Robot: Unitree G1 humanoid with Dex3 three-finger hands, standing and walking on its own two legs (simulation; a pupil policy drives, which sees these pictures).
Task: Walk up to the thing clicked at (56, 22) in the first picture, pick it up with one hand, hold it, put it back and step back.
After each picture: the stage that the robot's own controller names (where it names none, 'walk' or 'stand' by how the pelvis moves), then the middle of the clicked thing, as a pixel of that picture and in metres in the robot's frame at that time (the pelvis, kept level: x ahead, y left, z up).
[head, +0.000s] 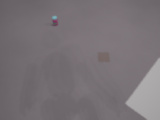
stand; (55, 21) +1.79 +0.35 -0.72
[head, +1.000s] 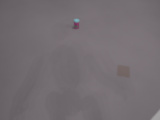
walk; (76, 24) +1.67 +0.13 -0.70
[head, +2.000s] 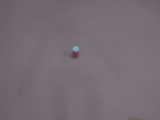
walk; (75, 52) +1.09 +0.09 -0.69
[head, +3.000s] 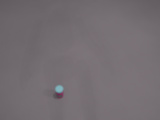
walk; (59, 92) +0.67 +0.17 -0.70
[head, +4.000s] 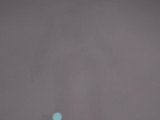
walk; (57, 119) +0.46 +0.17 -0.71
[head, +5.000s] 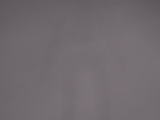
stand; out of the picture +0.36 +0.16 -0.71
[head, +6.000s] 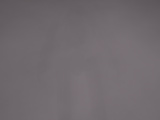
stand; out of the picture +0.35 +0.17 -0.72
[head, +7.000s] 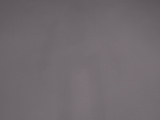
stand; out of the picture +0.34 +0.18 -0.73
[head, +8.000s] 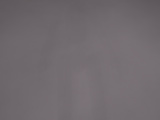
stand; out of the picture +0.34 +0.18 -0.73
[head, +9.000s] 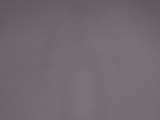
go down; out of the picture +0.33 +0.18 -0.73
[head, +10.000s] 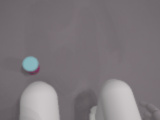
go down; (31, 66) +0.42 +0.20 -0.35
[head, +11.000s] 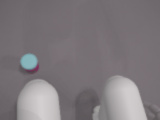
approach; (30, 64) +0.42 +0.21 -0.31
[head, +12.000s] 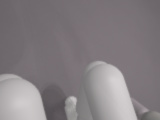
close in; out of the picture +0.41 +0.24 -0.22
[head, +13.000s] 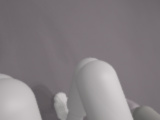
close; out of the picture +0.40 +0.25 -0.22
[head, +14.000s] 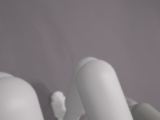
lift; out of the picture +0.39 +0.24 -0.23
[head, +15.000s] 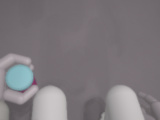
lift; (23, 81) +0.31 +0.21 -0.04
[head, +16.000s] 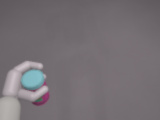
hold; (36, 88) +0.33 +0.17 +0.03
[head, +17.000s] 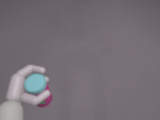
hold; (39, 91) +0.32 +0.16 +0.01
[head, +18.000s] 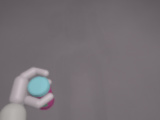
hold; (42, 94) +0.31 +0.16 +0.01
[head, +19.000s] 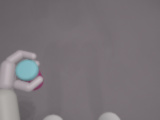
crouch; (31, 76) +0.37 +0.18 -0.05
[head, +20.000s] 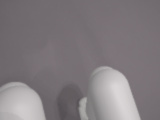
lower; out of the picture +0.44 +0.25 -0.15
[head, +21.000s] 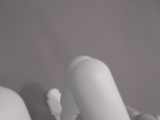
lower; out of the picture +0.43 +0.27 -0.23
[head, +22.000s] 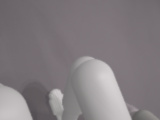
lower; out of the picture +0.43 +0.27 -0.23
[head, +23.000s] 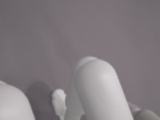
lower; out of the picture +0.42 +0.27 -0.22
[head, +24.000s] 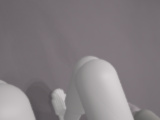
lower; out of the picture +0.42 +0.28 -0.22
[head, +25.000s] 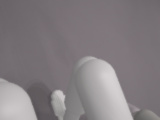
open; out of the picture +0.41 +0.24 -0.23
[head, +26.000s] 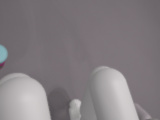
stand; out of the picture +0.42 +0.23 -0.25
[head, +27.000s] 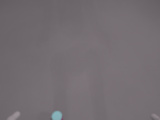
stand; (57, 118) +0.37 +0.15 -0.61
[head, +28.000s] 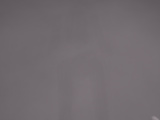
stand; out of the picture +0.37 +0.16 -0.66
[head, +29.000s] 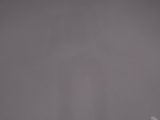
stand; out of the picture +0.37 +0.15 -0.67
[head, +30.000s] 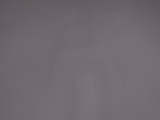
stand; out of the picture +0.39 +0.14 -0.72
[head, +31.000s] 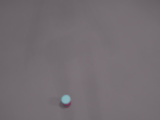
walk; (66, 101) +0.47 +0.13 -0.70
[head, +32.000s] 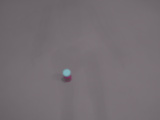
walk; (67, 75) +0.73 +0.17 -0.70
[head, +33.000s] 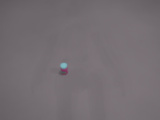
stand; (64, 69) +0.97 +0.19 -0.70
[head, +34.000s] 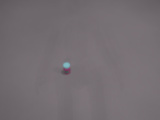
stand; (66, 68) +0.97 +0.16 -0.72
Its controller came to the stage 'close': yes
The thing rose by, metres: 0.72
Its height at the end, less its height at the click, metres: +0.00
